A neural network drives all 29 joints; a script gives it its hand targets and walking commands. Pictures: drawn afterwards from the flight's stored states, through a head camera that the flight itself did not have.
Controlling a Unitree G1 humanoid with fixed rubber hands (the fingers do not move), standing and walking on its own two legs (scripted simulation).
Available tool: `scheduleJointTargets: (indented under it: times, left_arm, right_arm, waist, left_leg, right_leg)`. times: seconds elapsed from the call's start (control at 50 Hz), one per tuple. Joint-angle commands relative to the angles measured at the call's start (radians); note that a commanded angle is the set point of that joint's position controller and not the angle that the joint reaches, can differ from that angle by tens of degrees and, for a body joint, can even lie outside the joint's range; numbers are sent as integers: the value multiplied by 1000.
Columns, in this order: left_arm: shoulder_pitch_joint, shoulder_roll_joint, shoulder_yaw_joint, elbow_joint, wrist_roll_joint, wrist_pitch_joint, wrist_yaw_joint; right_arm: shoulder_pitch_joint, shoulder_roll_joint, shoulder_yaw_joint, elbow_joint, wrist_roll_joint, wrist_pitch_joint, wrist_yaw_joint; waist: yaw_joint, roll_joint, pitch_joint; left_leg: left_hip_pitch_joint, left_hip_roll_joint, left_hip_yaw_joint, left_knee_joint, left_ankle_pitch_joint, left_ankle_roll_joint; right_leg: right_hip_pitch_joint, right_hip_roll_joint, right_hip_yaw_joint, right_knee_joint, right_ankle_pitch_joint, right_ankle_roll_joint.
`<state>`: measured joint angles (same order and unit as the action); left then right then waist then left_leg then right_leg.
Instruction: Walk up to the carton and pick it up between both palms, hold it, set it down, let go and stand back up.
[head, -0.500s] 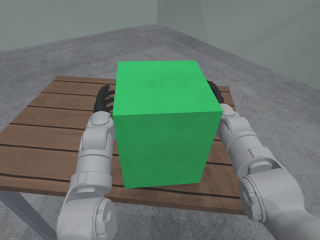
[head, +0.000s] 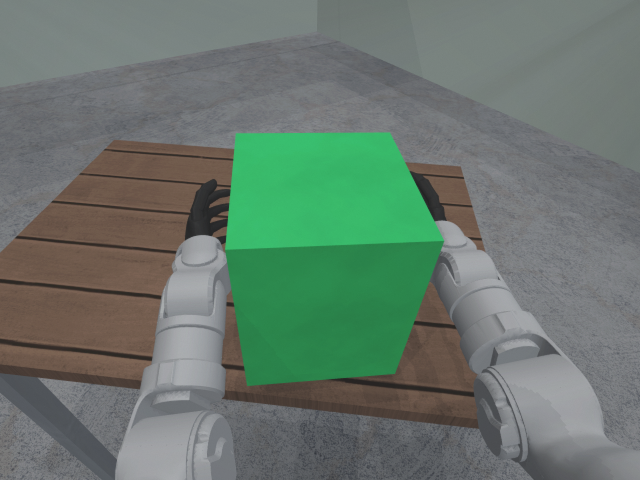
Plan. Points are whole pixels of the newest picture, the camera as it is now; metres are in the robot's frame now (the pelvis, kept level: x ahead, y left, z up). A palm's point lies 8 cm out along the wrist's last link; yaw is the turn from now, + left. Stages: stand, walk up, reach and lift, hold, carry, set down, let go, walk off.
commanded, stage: set down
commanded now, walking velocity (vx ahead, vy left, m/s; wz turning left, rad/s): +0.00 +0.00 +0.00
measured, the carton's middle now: (318, 258) +0.38 +0.05 +0.11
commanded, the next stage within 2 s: none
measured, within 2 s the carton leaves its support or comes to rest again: rests again in 0.54 s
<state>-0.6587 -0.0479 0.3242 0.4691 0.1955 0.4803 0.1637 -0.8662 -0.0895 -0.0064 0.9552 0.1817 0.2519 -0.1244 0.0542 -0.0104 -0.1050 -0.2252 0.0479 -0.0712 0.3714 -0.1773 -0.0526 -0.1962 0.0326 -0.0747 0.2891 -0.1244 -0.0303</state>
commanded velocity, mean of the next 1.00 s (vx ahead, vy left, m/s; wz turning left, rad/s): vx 0.00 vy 0.00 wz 0.00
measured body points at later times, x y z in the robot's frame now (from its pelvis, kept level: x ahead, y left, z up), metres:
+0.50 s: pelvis +0.00 +0.00 +0.00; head -0.02 +0.01 +0.45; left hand +0.38 +0.20 +0.12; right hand +0.43 -0.10 +0.13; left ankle +0.01 +0.15 -0.75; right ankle +0.02 -0.10 -0.75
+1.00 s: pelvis +0.00 +0.00 +0.00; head -0.02 +0.02 +0.45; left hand +0.38 +0.20 +0.11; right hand +0.42 -0.09 +0.12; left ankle +0.01 +0.15 -0.75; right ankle +0.02 -0.10 -0.75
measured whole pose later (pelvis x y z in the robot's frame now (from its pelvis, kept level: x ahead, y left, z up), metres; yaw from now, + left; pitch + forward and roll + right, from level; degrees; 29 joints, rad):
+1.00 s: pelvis +0.00 +0.00 +0.00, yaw -1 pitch +2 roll -1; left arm -0.64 -0.08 0.38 0.60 0.25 0.30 0.14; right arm -0.83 -0.02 -0.22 1.04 -0.03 0.09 -0.05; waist 0.09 -0.04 -0.09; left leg -0.22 0.04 -0.05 0.35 -0.16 -0.05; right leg -0.21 0.03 -0.06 0.29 -0.12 -0.03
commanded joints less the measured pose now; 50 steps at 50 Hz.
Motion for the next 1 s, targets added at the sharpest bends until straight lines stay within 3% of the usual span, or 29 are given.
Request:
scheduleJointTargets:
  times: [0.0,0.06,0.08,0.14,0.2,0.22,0.32,0.34,0.36,0.42,0.46,0.5,0.58,0.6,0.62,0.7,0.76,0.86,0.98]
  left_arm:
    - [-870,-647,-489,-215,-114,-81,-113]
    - [-857,-645,-494,-191,-113,-84,-111]
    - [-837,-644,-482,-192,-99,-89,-113]
    - [-859,-642,-483,-183,-100,-105,-112]
    - [-845,-640,-449,-144,-87,-110,-117]
    - [-848,-645,-466,-163,-95,-119,-117]
    - [-841,-631,-444,-131,-80,-138,-125]
    - [-815,-617,-425,-125,-73,-141,-129]
    - [-819,-633,-437,-129,-74,-144,-131]
    - [-817,-642,-442,-141,-75,-165,-128]
    - [-794,-640,-438,-145,-66,-170,-132]
    - [-772,-624,-425,-105,-47,-167,-137]
    - [-773,-627,-414,-127,-55,-187,-139]
    - [-804,-648,-449,-160,-67,-199,-135]
    - [-777,-632,-438,-140,-59,-203,-135]
    - [-738,-644,-443,-140,-46,-199,-141]
    - [-727,-647,-442,-119,-42,-206,-135]
    - [-720,-630,-400,-66,-18,-231,-145]
    - [-684,-484,-295,24,20,-268,-129]
  right_arm:
    - [-905,648,229,-454,34,-125,124]
    - [-885,627,208,-421,28,-127,129]
    - [-882,644,214,-421,26,-136,128]
    - [-879,632,189,-395,9,-146,134]
    - [-880,638,172,-372,-10,-150,141]
    - [-890,643,178,-411,-12,-159,140]
    - [-855,637,153,-357,-42,-168,141]
    - [-847,645,153,-348,-47,-170,142]
    - [-832,644,150,-358,-48,-174,143]
    - [-845,659,163,-388,-56,-190,143]
    - [-822,653,152,-384,-65,-196,141]
    - [-810,643,147,-346,-71,-197,145]
    - [-800,655,157,-370,-85,-212,150]
    - [-811,661,153,-394,-84,-225,149]
    - [-802,655,165,-389,-87,-225,147]
    - [-754,640,131,-342,-107,-231,152]
    - [-749,638,123,-342,-114,-240,159]
    - [-709,623,63,-246,-168,-253,169]
    - [-669,454,-78,-150,-227,-284,181]
  waist:
    - [10,40,-583]
    - [-2,69,-566]
    - [14,53,-573]
    - [4,55,-560]
    - [17,47,-539]
    - [13,50,-584]
    - [1,39,-553]
    - [21,24,-534]
    - [10,46,-562]
    - [18,41,-606]
    - [6,35,-592]
    - [16,43,-515]
    - [27,17,-571]
    - [10,43,-626]
    - [23,24,-588]
    - [1,53,-548]
    - [9,57,-560]
    - [7,35,-473]
    - [25,67,-461]
  left_leg:
    - [176,-96,73,11,384,-26]
    - [177,-94,73,6,368,-30]
    - [178,-94,74,7,381,-28]
    - [174,-91,77,0,359,-32]
    - [153,-94,87,-11,314,-19]
    - [151,-93,86,-6,333,-22]
    - [134,-94,89,-14,313,-19]
    - [126,-96,93,-15,313,-12]
    - [127,-97,95,-12,324,-16]
    - [131,-96,94,-3,355,-16]
    - [134,-94,91,0,374,-21]
    - [96,-95,93,-15,324,-15]
    - [102,-95,105,-16,322,-5]
    - [125,-93,99,-2,365,-16]
    - [112,-94,97,2,374,-15]
    - [147,-89,100,-6,369,-21]
    - [151,-84,101,-2,386,-26]
    - [123,-80,113,-25,331,-14]
    - [132,-69,134,-37,316,-18]
  right_leg:
    - [249,43,10,16,281,62]
    - [225,42,7,8,247,56]
    - [241,43,6,9,261,57]
    - [216,44,2,3,223,53]
    - [221,36,9,2,207,61]
    - [233,35,6,7,231,58]
    - [238,32,5,7,222,66]
    - [249,28,8,12,236,69]
    - [262,27,10,13,251,65]
    - [269,28,9,26,293,67]
    - [276,29,5,30,316,70]
    - [264,25,11,22,256,69]
    - [284,21,13,27,288,75]
    - [277,27,7,34,307,71]
    - [279,28,10,33,318,67]
    - [256,28,0,23,275,66]
    - [244,35,-7,19,255,59]
    - [228,26,-9,10,209,61]
    - [214,20,-10,6,184,50]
